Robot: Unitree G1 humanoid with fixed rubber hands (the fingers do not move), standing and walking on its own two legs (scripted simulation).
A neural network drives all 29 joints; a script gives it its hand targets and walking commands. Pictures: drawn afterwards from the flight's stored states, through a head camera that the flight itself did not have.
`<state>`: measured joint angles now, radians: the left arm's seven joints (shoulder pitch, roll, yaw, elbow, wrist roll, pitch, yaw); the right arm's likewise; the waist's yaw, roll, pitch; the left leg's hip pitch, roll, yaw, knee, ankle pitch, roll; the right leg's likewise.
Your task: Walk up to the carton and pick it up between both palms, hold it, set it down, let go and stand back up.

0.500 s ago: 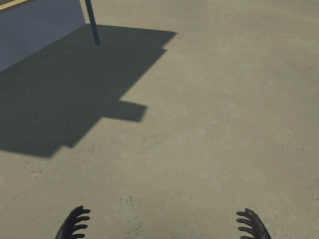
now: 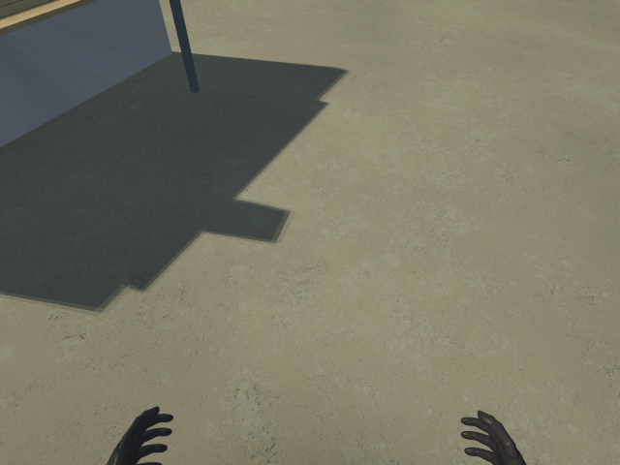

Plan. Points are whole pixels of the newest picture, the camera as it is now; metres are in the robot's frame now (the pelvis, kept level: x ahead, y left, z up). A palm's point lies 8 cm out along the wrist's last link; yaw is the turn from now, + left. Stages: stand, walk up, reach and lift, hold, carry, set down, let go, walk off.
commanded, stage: stand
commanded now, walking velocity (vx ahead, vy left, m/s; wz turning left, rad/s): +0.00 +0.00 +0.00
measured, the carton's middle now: out of the picture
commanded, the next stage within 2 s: walk up in 1.26 s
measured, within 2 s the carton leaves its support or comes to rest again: neither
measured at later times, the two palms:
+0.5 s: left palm out of the picture +0.11 +0.25 -0.09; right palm out of the picture +0.12 -0.25 -0.08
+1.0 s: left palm out of the picture +0.11 +0.24 -0.09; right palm out of the picture +0.12 -0.25 -0.09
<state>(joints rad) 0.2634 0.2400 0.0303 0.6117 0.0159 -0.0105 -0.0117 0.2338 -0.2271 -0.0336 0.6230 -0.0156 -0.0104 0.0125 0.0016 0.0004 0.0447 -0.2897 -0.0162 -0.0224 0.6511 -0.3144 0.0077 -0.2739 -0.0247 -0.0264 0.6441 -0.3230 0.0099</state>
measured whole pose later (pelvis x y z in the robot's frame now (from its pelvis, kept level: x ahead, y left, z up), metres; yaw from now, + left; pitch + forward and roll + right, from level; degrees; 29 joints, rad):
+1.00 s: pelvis +0.00 -0.01 +0.00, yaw +0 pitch -2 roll +0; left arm 0.28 0.25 0.01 0.63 0.01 -0.01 -0.01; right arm 0.25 -0.24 -0.02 0.64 -0.01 -0.01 0.01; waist 0.00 0.00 0.04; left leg -0.28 -0.01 -0.03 0.61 -0.30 0.00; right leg -0.27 -0.02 -0.03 0.62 -0.31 0.00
